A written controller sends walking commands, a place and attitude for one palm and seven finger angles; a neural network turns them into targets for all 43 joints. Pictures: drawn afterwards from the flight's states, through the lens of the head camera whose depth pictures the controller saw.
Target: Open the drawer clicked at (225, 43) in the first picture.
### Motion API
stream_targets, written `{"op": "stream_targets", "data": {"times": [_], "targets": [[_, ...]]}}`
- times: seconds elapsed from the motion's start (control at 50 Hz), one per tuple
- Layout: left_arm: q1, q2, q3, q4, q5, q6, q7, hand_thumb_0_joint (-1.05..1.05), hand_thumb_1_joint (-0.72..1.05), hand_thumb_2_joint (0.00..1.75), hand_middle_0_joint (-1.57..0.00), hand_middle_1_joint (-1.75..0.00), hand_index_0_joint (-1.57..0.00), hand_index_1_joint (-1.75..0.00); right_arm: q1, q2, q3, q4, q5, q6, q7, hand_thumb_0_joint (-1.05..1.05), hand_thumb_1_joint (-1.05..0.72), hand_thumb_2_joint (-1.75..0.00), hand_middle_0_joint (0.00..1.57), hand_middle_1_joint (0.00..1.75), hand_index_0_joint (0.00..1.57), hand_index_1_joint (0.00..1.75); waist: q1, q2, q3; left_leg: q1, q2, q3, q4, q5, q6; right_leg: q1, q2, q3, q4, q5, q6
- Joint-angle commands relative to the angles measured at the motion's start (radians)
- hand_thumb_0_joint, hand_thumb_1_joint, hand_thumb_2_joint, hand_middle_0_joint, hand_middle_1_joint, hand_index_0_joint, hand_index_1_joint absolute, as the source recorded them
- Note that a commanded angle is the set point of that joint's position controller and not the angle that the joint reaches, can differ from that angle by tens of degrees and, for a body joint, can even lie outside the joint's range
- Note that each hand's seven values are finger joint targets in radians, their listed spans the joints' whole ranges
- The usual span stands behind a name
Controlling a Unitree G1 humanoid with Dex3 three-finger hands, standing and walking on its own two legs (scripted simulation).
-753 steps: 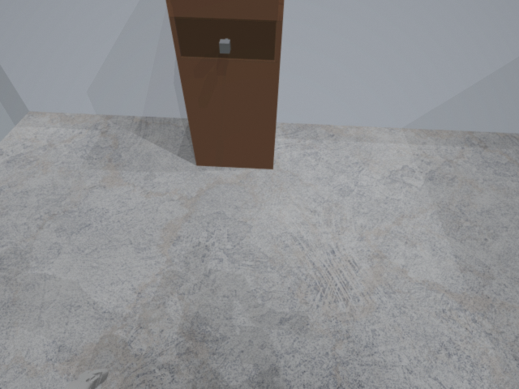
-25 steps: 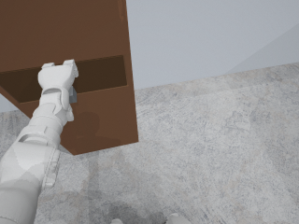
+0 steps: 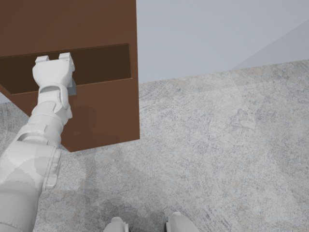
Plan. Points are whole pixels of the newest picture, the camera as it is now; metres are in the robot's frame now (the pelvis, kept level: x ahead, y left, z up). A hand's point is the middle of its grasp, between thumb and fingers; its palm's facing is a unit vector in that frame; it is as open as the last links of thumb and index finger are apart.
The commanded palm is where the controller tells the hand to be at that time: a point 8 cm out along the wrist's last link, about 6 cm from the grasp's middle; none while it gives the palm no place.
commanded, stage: lower the fingers behind the handle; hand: left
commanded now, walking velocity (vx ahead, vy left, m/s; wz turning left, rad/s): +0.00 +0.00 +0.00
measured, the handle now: (67, 81) +0.55 +0.21 -0.01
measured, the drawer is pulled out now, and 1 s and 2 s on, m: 0.00 0.00 0.01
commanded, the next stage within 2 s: close the thumb around the handle in 0.80 s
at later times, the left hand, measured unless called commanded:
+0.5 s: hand (69, 94) +0.51 +0.20 -0.03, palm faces -0.06 -0.02 -1.00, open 13.8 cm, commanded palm +0.50 +0.19 +0.03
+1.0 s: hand (69, 94) +0.51 +0.20 -0.02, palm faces -0.04 -0.01 -1.00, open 13.7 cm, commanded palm +0.50 +0.19 +0.03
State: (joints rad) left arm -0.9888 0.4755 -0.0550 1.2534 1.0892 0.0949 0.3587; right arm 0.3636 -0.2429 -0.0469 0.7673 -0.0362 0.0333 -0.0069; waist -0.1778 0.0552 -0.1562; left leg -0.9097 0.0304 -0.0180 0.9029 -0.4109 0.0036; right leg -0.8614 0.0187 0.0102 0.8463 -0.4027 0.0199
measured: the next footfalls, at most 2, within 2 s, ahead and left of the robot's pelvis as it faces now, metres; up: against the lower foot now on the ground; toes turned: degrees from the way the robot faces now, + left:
none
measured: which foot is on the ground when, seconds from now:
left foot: down 0.00-1.00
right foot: down 0.00-1.00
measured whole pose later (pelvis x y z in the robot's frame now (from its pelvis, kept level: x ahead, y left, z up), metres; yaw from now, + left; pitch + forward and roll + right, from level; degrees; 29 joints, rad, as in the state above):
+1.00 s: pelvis -0.01 +0.00 -0.02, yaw +0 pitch +27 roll -3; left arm -0.97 0.48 -0.02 1.22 1.12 0.05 0.44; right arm 0.35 -0.25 -0.05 0.77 -0.05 0.01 0.00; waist -0.18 0.06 -0.17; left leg -1.06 0.03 -0.03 1.03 -0.45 0.00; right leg -1.01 0.02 0.00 0.98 -0.44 0.02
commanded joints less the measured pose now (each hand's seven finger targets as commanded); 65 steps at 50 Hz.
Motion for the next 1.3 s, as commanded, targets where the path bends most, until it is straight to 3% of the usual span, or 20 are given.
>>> {"op": "stream_targets", "data": {"times": [0.0,0.06,0.12,0.18,0.2,0.28,0.34,0.42,0.48,0.52,0.56,0.64,0.72,0.78,0.88,0.92,1.0,1.08,1.18,1.28], "targets": [[-0.367,0.171,0.018,-0.190,0.018,-0.070,-0.002,0.00,-0.50,0.30,-0.30,-1.20,-0.30,-1.20,0.181,-0.175,-0.060,-0.038,-0.006,-0.012,-0.023,0.00,-0.90,-0.90,0.20,0.30,0.20,0.30,-0.019,0.044,-0.415,0.346,-0.025,0.017,-0.032,0.422,0.033,0.133,0.047,-0.047,-0.057,0.360,-0.043],[-0.333,0.107,-0.014,-0.185,0.023,-0.106,0.006,0.00,-0.50,0.30,-0.30,-1.20,-0.30,-1.20,0.181,-0.165,-0.063,-0.043,-0.008,-0.018,-0.021,0.00,-0.90,-0.90,0.20,0.30,0.20,0.30,-0.026,0.032,-0.367,0.316,-0.020,0.009,-0.016,0.406,0.030,0.069,0.047,-0.055,-0.038,0.319,-0.045],[-0.393,0.197,0.062,-0.235,0.031,-0.137,0.053,0.00,-0.50,0.30,-0.30,-1.20,-0.30,-1.20,0.180,-0.172,-0.067,-0.040,-0.014,-0.024,-0.020,0.00,-0.90,-0.90,0.20,0.30,0.20,0.30,-0.021,0.035,-0.408,0.292,-0.018,0.001,0.007,0.378,0.031,0.051,0.043,-0.050,-0.011,0.291,-0.048],[-0.448,0.256,0.116,-0.313,0.052,-0.153,0.123,0.00,-0.50,0.30,-0.30,-1.20,-0.30,-1.20,0.179,-0.170,-0.070,-0.035,-0.026,-0.033,-0.015,0.00,-0.90,-0.90,0.20,0.30,0.20,0.30,-0.005,0.098,-0.537,0.313,-0.020,-0.001,0.043,0.423,0.027,0.049,0.040,-0.045,0.029,0.317,-0.047],[-0.436,0.269,0.131,-0.306,0.056,-0.143,0.146,0.00,-0.50,0.30,-0.30,-1.20,-0.30,-1.20,0.172,-0.171,-0.068,-0.033,-0.030,-0.034,-0.011,0.00,-0.90,-0.90,0.20,0.30,0.20,0.30,0.003,0.110,-0.551,0.306,-0.023,0.001,0.054,0.433,0.025,0.051,0.040,-0.046,0.039,0.325,-0.048],[-0.468,0.231,0.089,-0.217,0.072,-0.054,0.194,0.00,-0.50,0.30,-0.30,-1.20,-0.30,-1.20,0.173,-0.177,-0.065,-0.012,-0.029,-0.035,0.001,0.00,-0.90,-0.90,0.20,0.30,0.20,0.30,-0.032,0.095,-0.507,0.272,-0.021,-0.004,0.064,0.399,0.022,0.003,0.043,-0.059,0.041,0.289,-0.045],[-0.527,0.213,0.056,-0.221,0.058,-0.001,0.178,0.00,-0.50,0.30,-0.30,-1.20,-0.30,-1.20,0.183,-0.179,-0.067,-0.010,-0.025,-0.033,0.005,0.00,-0.90,-0.90,0.20,0.30,0.20,0.30,-0.051,0.119,-0.578,0.323,-0.019,-0.006,0.066,0.414,0.022,0.016,0.044,-0.058,0.034,0.301,-0.042],[-0.499,0.234,0.064,-0.221,0.016,0.018,0.103,0.00,-0.50,0.30,-0.30,-1.20,-0.30,-1.20,0.187,-0.183,-0.062,-0.013,-0.020,-0.021,-0.002,0.00,-0.90,-0.90,0.20,0.30,0.20,0.30,-0.045,0.101,-0.609,0.348,-0.020,-0.004,0.058,0.448,0.026,0.081,0.046,-0.052,0.022,0.357,-0.038],[-0.461,0.241,0.066,-0.253,0.018,-0.004,0.066,0.00,-0.50,0.30,-0.30,-1.20,-0.30,-1.20,0.185,-0.177,-0.056,-0.022,-0.016,-0.019,-0.011,0.00,-0.90,-0.90,0.20,0.30,0.20,0.30,-0.021,0.128,-0.596,0.362,-0.018,-0.002,0.049,0.475,0.027,0.094,0.047,-0.052,0.018,0.376,-0.040],[-0.403,0.241,0.080,-0.237,0.020,-0.026,0.056,0.00,-0.50,0.30,-0.30,-1.20,-0.30,-1.20,0.181,-0.175,-0.053,-0.023,-0.016,-0.018,-0.012,0.00,-0.90,-0.90,0.20,0.30,0.20,0.30,-0.016,0.092,-0.548,0.337,-0.018,0.002,0.051,0.474,0.030,0.098,0.048,-0.051,0.015,0.385,-0.040],[-0.347,0.254,0.088,-0.197,0.028,-0.038,0.057,0.00,-0.50,0.30,-0.30,-1.20,-0.30,-1.20,0.171,-0.176,-0.046,-0.029,-0.013,-0.016,-0.018,0.00,-0.90,-0.90,0.20,0.30,0.20,0.30,-0.011,0.046,-0.452,0.248,-0.022,0.012,0.041,0.395,0.035,0.097,0.044,-0.048,0.011,0.352,-0.039],[-0.329,0.245,0.082,-0.180,0.040,-0.053,0.081,0.00,-0.50,0.30,-0.30,-1.20,-0.30,-1.20,0.166,-0.175,-0.047,-0.044,-0.012,-0.019,-0.018,0.00,-0.90,-0.90,0.20,0.30,0.20,0.30,-0.012,0.025,-0.410,0.199,-0.026,0.020,0.034,0.347,0.038,0.088,0.042,-0.045,0.013,0.323,-0.039],[-0.404,0.224,0.070,-0.228,0.038,-0.066,0.105,0.00,-0.50,0.30,-0.30,-1.20,-0.30,-1.20,0.174,-0.175,-0.059,-0.041,-0.013,-0.029,-0.015,0.00,-0.90,-0.90,0.20,0.30,0.20,0.30,-0.026,0.052,-0.455,0.242,-0.022,0.012,0.043,0.357,0.033,0.060,0.042,-0.046,0.018,0.307,-0.041],[-0.441,0.223,0.072,-0.281,0.035,-0.081,0.117,0.00,-0.50,0.30,-0.30,-1.20,-0.30,-1.20,0.183,-0.174,-0.067,-0.033,-0.018,-0.036,-0.014,0.00,-0.90,-0.90,0.20,0.30,0.20,0.30,-0.027,0.086,-0.551,0.299,-0.019,0.006,0.060,0.398,0.031,0.062,0.042,-0.043,0.028,0.329,-0.040],[-0.447,0.229,0.074,-0.248,0.040,-0.058,0.129,0.00,-0.50,0.30,-0.30,-1.20,-0.30,-1.20,0.187,-0.178,-0.066,-0.013,-0.017,-0.033,-0.011,0.00,-0.90,-0.90,0.20,0.30,0.20,0.30,-0.030,0.092,-0.539,0.304,-0.018,-0.002,0.062,0.410,0.026,0.039,0.043,-0.052,0.030,0.318,-0.041],[-0.457,0.246,0.084,-0.227,0.039,-0.039,0.130,0.00,-0.39,0.35,-0.31,-1.21,-0.31,-1.21,0.184,-0.180,-0.062,-0.008,-0.019,-0.031,-0.008,0.00,-0.90,-0.90,0.20,0.30,0.20,0.30,-0.030,0.099,-0.523,0.296,-0.021,0.000,0.059,0.401,0.026,0.039,0.044,-0.052,0.028,0.313,-0.043],[-0.428,0.195,0.047,-0.209,0.037,-0.014,0.122,0.00,-0.16,0.44,-0.32,-1.24,-0.32,-1.24,0.180,-0.174,-0.059,-0.019,-0.016,-0.027,-0.007,0.00,-0.90,-0.90,0.20,0.30,0.20,0.30,-0.028,0.108,-0.516,0.313,-0.021,0.002,0.052,0.430,0.024,0.049,0.046,-0.058,0.021,0.334,-0.044],[-0.429,0.230,0.059,-0.192,0.029,-0.006,0.096,0.00,0.06,0.54,-0.34,-1.26,-0.34,-1.26,0.180,-0.178,-0.053,-0.025,-0.013,-0.022,-0.012,0.00,-0.90,-0.90,0.20,0.30,0.20,0.30,-0.031,0.075,-0.509,0.280,-0.024,0.006,0.047,0.402,0.030,0.080,0.045,-0.050,0.016,0.343,-0.040],[-0.424,0.251,0.070,-0.208,0.029,-0.040,0.076,0.00,0.34,0.66,-0.36,-1.29,-0.36,-1.29,0.177,-0.177,-0.050,-0.034,-0.013,-0.024,-0.021,0.00,-0.90,-0.90,0.20,0.30,0.20,0.30,-0.033,0.060,-0.493,0.251,-0.025,0.012,0.052,0.384,0.036,0.089,0.041,-0.043,0.018,0.352,-0.036],[-0.363,0.245,0.095,-0.258,0.033,-0.079,0.089,0.00,0.62,0.78,-0.38,-1.32,-0.38,-1.32,0.182,-0.172,-0.058,-0.036,-0.018,-0.027,-0.015,0.00,-0.90,-0.90,0.20,0.30,0.20,0.30,-0.003,0.091,-0.551,0.295,-0.020,0.012,0.069,0.466,0.030,0.092,0.043,-0.045,0.037,0.393,-0.040]]}}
